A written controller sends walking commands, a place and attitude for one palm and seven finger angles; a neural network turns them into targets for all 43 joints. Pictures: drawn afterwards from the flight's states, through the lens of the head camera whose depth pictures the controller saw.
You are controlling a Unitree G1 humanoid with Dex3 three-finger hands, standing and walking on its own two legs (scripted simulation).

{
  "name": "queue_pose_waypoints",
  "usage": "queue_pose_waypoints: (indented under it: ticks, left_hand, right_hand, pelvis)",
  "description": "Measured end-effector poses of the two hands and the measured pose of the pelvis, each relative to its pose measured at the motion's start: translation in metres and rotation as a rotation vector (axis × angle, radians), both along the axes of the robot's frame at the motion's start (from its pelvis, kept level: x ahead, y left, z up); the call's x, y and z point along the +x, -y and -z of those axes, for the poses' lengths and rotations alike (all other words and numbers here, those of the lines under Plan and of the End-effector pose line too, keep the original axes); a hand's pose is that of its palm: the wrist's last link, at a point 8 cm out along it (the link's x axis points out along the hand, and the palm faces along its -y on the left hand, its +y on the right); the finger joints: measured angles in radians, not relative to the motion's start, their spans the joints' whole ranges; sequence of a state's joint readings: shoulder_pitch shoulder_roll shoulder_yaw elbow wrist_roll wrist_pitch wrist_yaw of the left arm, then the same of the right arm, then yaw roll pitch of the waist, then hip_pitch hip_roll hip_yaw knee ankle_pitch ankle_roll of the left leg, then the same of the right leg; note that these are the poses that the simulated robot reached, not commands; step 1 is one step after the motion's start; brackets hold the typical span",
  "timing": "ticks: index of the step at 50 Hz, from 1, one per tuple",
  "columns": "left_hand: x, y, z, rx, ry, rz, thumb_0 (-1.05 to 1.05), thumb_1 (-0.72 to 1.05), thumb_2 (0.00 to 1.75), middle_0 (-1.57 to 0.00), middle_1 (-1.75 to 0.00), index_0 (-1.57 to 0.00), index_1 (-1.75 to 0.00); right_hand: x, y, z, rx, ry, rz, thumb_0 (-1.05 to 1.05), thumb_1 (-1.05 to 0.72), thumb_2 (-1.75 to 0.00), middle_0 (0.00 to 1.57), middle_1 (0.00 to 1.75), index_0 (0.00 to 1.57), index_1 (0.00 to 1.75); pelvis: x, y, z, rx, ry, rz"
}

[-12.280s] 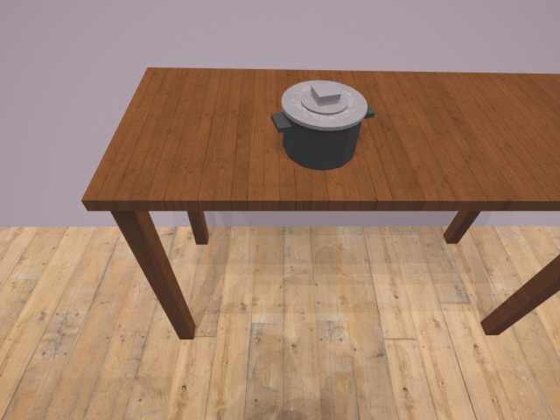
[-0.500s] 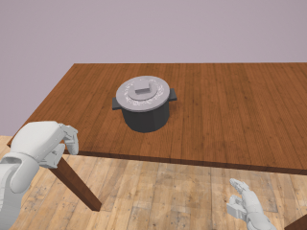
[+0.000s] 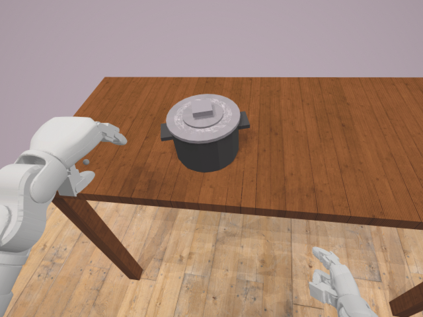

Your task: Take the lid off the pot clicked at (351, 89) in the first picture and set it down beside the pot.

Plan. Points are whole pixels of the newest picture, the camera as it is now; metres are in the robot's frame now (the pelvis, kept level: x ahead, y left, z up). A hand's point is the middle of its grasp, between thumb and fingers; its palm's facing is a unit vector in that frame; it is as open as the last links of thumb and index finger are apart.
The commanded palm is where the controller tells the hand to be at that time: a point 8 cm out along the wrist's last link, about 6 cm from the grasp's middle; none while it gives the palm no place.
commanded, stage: reach forward and open the fingers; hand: left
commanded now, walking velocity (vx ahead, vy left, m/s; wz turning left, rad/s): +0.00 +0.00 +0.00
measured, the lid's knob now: (201, 108) +0.51 +0.09 +0.13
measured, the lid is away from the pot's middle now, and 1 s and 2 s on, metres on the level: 0.00 0.00 0.00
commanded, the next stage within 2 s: move the open hand above the knob in 0.10 s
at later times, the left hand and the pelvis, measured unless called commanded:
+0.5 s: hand (110, 137) +0.34 +0.21 +0.19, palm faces -0.08 +0.00 -1.00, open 10.0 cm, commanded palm +0.31 +0.21 +0.27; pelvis +0.01 -0.01 +0.00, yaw +0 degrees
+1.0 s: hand (151, 122) +0.39 +0.16 +0.19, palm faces -0.12 -0.05 -0.99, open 10.0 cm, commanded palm +0.37 +0.16 +0.27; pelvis +0.02 -0.01 +0.00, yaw +0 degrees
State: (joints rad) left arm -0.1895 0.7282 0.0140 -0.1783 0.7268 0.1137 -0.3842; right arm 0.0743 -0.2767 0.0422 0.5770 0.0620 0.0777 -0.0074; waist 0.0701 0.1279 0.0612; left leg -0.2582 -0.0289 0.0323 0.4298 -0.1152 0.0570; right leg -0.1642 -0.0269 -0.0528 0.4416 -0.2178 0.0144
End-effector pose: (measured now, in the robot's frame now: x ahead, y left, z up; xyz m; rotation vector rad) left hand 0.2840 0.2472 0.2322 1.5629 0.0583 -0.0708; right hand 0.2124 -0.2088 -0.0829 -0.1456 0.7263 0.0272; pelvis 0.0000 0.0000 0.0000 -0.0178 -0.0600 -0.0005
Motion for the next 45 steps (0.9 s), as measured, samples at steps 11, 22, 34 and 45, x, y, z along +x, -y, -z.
queue_pose_waypoints:
  ticks: [11, 22, 34, 45]
  left_hand:
    - [0.017, 0.005, -0.016, 0.013, 0.021, 0.004, 0.00, -0.35, 1.59, -0.88, -0.09, -0.87, -0.09]
    - [0.032, 0.033, -0.012, -0.025, -0.002, 0.058, 0.00, -0.35, 1.59, -0.87, -0.08, -0.87, -0.08]
    - [0.054, 0.053, -0.014, -0.064, 0.000, 0.046, 0.00, -0.35, 1.59, -0.87, -0.08, -0.87, -0.08]
    - [0.085, 0.065, -0.028, -0.052, 0.022, 0.021, 0.00, -0.35, 1.59, -0.88, -0.08, -0.87, -0.08]
  right_hand:
    - [0.008, 0.001, -0.003, -0.006, 0.015, -0.009, 0.01, -0.91, -0.90, 0.20, 0.30, 0.20, 0.30]
    - [0.019, 0.003, -0.004, 0.012, 0.022, -0.019, 0.01, -0.91, -0.90, 0.19, 0.30, 0.19, 0.30]
    - [0.022, 0.006, 0.000, 0.040, -0.008, -0.021, 0.01, -0.91, -0.90, 0.19, 0.30, 0.19, 0.30]
    - [0.015, 0.016, 0.007, 0.041, -0.046, 0.001, 0.01, -0.91, -0.90, 0.19, 0.30, 0.19, 0.30]
  pelvis:
    - [0.004, 0.001, 0.000, 0.001, -0.008, -0.004]
    - [0.011, 0.003, 0.000, 0.003, -0.017, -0.006]
    - [0.017, 0.008, 0.000, 0.007, -0.030, -0.006]
    - [0.021, 0.014, 0.000, 0.013, -0.042, -0.006]
